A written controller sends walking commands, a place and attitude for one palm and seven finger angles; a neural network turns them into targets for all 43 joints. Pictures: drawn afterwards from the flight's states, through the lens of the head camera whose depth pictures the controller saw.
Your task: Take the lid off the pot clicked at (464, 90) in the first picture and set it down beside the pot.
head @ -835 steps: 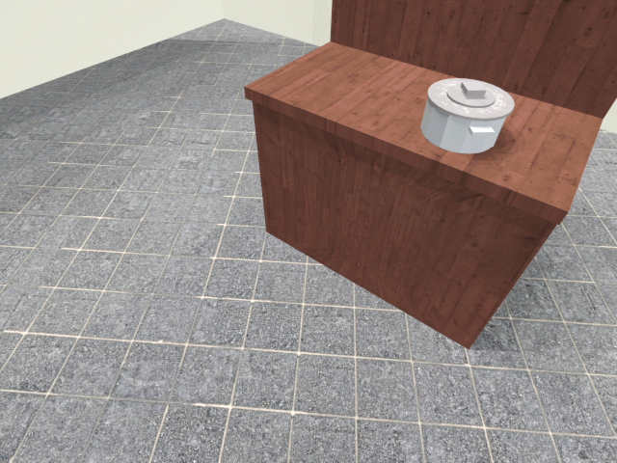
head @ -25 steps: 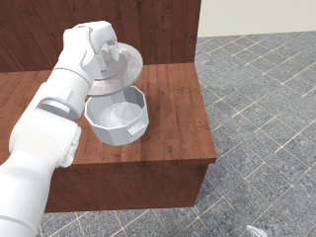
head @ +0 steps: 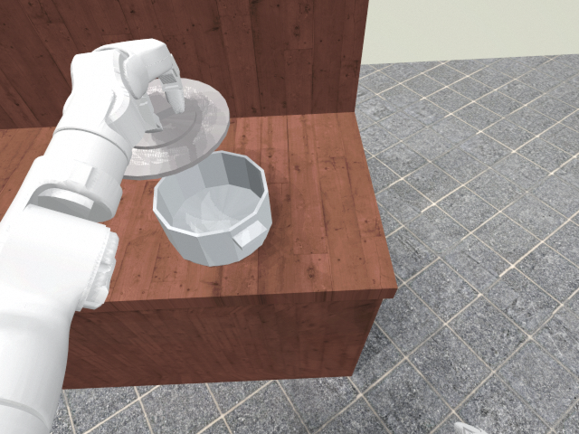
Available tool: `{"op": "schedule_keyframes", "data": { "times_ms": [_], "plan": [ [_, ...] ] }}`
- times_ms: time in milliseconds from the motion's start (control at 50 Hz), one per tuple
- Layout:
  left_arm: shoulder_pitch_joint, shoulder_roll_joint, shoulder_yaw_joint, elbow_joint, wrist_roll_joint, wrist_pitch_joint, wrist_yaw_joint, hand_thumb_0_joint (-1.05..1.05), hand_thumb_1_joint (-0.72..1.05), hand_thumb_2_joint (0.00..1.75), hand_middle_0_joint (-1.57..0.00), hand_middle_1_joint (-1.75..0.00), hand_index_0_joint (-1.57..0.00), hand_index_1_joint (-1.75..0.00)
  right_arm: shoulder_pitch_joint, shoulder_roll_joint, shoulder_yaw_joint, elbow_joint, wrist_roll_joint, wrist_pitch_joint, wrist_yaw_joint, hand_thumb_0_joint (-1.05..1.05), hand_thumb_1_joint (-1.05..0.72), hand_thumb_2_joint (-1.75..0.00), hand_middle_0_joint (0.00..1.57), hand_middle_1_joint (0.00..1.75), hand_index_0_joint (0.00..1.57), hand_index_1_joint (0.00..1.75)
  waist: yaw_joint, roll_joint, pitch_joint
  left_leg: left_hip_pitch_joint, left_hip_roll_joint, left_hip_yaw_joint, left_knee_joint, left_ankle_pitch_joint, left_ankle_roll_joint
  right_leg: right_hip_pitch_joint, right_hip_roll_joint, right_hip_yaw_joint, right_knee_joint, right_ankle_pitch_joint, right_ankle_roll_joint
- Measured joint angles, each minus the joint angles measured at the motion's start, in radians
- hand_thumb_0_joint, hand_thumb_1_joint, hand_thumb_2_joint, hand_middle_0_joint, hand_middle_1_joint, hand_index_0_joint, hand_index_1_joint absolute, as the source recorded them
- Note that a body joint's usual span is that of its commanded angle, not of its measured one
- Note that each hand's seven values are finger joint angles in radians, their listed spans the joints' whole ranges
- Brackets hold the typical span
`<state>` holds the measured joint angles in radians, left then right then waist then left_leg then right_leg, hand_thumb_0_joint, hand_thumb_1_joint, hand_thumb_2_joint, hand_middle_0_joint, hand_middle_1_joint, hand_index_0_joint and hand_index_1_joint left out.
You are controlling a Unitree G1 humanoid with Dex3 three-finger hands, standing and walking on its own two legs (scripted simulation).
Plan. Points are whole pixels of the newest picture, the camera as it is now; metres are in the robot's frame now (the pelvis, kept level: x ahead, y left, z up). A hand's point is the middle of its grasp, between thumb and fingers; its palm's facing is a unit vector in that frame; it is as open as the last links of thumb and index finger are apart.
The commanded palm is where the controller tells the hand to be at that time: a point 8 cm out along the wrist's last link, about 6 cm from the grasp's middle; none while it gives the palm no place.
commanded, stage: move the lid sideways beside the pot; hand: left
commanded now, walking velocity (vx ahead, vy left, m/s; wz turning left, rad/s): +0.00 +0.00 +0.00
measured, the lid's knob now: (151, 108) +0.52 +0.17 +0.19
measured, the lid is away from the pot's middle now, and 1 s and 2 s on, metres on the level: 0.05 0.17 0.24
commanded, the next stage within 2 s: lower the lid onto the table in 1.66 s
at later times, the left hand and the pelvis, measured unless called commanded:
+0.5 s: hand (102, 113) +0.48 +0.22 +0.21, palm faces -0.31 -0.07 -0.95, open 7.0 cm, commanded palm +0.48 +0.23 +0.28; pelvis -0.01 +0.01 +0.00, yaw +0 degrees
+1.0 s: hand (56, 122) +0.47 +0.28 +0.20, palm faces -0.33 -0.06 -0.94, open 7.0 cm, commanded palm +0.49 +0.28 +0.28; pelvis -0.01 +0.02 +0.00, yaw +0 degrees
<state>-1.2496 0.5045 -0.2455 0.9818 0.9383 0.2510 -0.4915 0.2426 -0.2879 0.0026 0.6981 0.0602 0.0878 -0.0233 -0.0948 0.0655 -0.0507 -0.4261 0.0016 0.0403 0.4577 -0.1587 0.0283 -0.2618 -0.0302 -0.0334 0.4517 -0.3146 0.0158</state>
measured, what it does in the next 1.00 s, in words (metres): stands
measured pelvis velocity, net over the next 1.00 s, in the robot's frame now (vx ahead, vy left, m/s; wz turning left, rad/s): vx -0.01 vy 0.02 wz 0.00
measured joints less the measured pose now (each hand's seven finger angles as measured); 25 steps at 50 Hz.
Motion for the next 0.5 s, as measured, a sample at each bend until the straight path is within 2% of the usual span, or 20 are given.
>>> {"op": "schedule_keyframes", "data": {
  "times_ms": [120, 360, 500],
  "plan": [
    [0.016, 0.037, -0.003, -0.023, -0.003, -0.037, -0.011, 0.05, 0.19, 0.86, -0.55, -0.95, -0.76, -1.06, 0.008, -0.007, -0.006, -0.002, 0.005, -0.003, -0.007, 0.01, -0.91, -0.89, 0.20, 0.30, 0.20, 0.30, 0.000, -0.011, 0.003, -0.001, 0.000, -0.004, 0.006, -0.002, 0.002, 0.006, 0.001, -0.003, -0.006, 0.003, 0.001],
    [0.025, 0.071, 0.012, -0.049, -0.001, -0.082, -0.015, 0.06, 0.19, 0.86, -0.55, -0.95, -0.76, -1.06, 0.010, -0.009, -0.009, -0.003, 0.007, -0.012, -0.006, 0.01, -0.91, -0.89, 0.20, 0.30, 0.20, 0.30, 0.008, -0.006, 0.015, -0.017, -0.005, -0.009, 0.010, 0.006, 0.009, -0.005, -0.003, -0.009, -0.008, 0.013, 0.007],
    [0.003, 0.107, 0.036, 0.026, 0.011, -0.085, -0.017, 0.05, 0.19, 0.86, -0.55, -0.95, -0.76, -1.06, 0.009, 0.000, 0.006, 0.003, 0.011, -0.005, -0.008, 0.01, -0.91, -0.89, 0.20, 0.30, 0.20, 0.30, -0.003, -0.010, 0.007, -0.022, 0.000, -0.004, 0.016, 0.003, 0.009, -0.009, 0.001, -0.003, -0.008, 0.015, 0.008]
  ]
}}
